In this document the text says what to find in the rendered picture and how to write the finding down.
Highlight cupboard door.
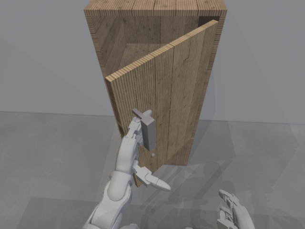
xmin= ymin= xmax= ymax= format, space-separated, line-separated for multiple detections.
xmin=105 ymin=20 xmax=218 ymax=187

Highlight handle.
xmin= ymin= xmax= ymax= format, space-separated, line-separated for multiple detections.
xmin=132 ymin=108 xmax=156 ymax=151

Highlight robot left hand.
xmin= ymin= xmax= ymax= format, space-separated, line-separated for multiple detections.
xmin=115 ymin=110 xmax=171 ymax=192

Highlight robot right hand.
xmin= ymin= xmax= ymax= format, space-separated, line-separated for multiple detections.
xmin=217 ymin=189 xmax=255 ymax=229

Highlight robot left forearm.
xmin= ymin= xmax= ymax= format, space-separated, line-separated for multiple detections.
xmin=82 ymin=171 xmax=134 ymax=229

